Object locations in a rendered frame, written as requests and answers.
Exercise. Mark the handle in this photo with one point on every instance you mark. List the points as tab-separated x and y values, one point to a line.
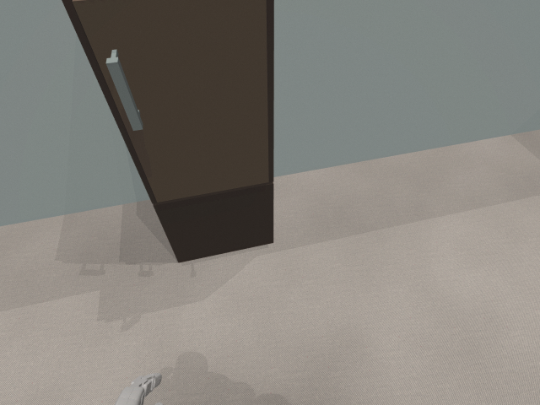
125	94

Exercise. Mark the cupboard door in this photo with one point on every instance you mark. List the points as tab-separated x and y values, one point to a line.
197	70

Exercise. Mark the robot left hand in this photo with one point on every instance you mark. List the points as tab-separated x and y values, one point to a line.
139	389

